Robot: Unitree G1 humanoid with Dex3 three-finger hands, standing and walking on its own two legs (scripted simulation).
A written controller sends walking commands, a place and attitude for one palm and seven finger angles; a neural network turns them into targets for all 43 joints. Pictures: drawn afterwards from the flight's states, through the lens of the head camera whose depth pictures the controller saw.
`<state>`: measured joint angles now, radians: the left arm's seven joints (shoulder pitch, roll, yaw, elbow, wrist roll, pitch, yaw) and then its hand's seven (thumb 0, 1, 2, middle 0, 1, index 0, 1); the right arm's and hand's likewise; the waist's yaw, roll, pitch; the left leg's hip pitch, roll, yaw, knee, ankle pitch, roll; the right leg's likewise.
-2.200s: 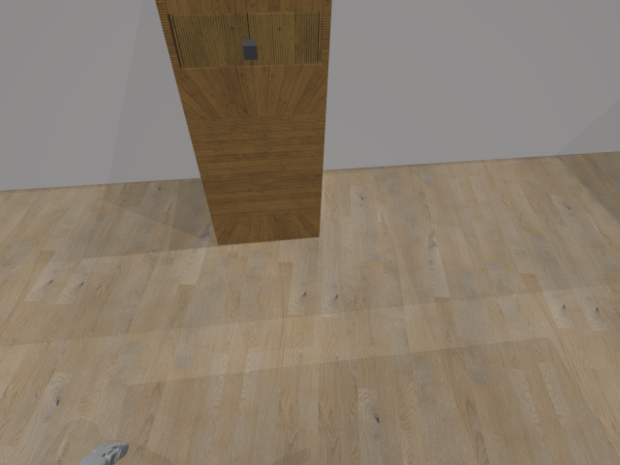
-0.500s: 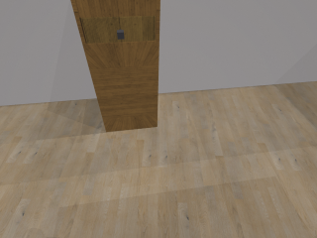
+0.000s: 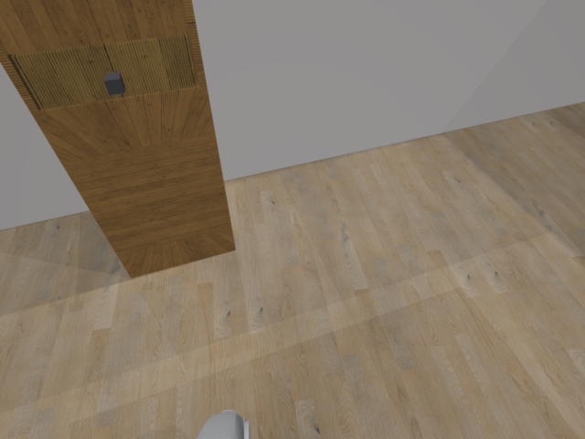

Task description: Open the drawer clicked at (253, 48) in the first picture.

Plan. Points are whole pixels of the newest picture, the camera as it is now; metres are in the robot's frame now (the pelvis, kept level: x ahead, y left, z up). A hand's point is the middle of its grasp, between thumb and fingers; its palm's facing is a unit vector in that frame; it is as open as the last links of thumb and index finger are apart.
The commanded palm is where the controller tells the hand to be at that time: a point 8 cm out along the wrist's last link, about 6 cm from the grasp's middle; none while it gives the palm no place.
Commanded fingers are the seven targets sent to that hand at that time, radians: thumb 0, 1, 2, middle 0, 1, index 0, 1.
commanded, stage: walk to a spot facing it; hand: left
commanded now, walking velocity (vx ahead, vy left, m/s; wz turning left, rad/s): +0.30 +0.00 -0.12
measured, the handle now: (114, 80) +0.85 +0.49 +0.06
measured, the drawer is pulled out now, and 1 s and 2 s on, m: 0.00 0.00 0.00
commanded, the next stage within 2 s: turn to face it in 0.12 s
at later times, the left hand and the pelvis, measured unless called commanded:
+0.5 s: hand (155, 367) +0.26 +0.27 -0.18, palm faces +0.04 -0.98 -0.17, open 7.4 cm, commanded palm none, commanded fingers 0.00 0.90 0.90 -0.20 -0.30 -0.20 -0.30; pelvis +0.17 +0.08 +0.00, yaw +0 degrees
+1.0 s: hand (164, 387) +0.23 +0.23 -0.16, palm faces +0.29 -0.92 -0.25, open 7.4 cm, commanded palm none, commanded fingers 0.00 0.90 0.90 -0.20 -0.30 -0.20 -0.30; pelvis +0.20 +0.04 +0.00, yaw +16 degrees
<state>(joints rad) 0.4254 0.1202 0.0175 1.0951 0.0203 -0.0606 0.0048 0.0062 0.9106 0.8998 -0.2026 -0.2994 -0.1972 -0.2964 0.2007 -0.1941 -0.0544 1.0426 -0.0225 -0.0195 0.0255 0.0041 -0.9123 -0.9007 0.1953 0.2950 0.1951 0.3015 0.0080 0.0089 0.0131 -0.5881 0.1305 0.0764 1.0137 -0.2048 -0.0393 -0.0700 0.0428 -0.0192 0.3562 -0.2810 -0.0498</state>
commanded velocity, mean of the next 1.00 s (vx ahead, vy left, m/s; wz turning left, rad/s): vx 0.04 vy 0.00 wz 0.33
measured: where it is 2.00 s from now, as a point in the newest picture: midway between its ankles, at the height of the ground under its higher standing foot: (263, 398)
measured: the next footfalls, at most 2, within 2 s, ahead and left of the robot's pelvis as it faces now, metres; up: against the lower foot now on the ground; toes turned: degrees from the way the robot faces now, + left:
left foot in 0.20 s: +0.24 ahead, +0.15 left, +0.00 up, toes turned +7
right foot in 0.78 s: +0.26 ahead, -0.06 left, +0.00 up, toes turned +5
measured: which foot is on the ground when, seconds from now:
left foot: up 0.00-0.18, down 0.20-0.80, up 0.82-1.00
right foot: down 0.00-0.20, up 0.22-0.76, down 0.78-1.00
